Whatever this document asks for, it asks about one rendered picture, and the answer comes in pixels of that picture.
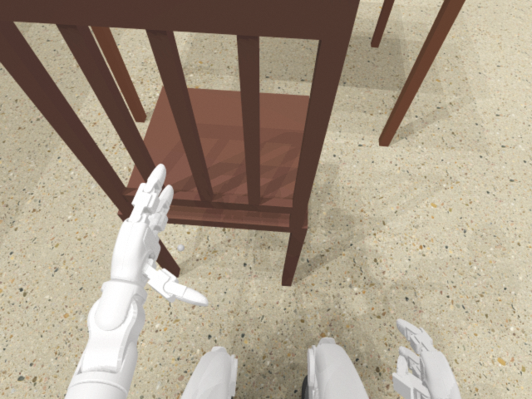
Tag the robot right thigh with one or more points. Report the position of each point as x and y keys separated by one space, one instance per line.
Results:
x=331 y=371

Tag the left robot forearm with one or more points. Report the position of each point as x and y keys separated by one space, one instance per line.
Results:
x=107 y=365

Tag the robot left hand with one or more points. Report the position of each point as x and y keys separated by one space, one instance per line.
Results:
x=138 y=237

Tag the robot left thigh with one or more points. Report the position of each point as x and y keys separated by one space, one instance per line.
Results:
x=213 y=378

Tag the chair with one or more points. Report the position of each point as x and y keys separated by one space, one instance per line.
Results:
x=235 y=159

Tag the robot thigh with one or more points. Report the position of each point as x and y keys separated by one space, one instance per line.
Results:
x=213 y=378
x=331 y=371

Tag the robot right hand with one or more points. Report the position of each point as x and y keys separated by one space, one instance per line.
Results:
x=432 y=377

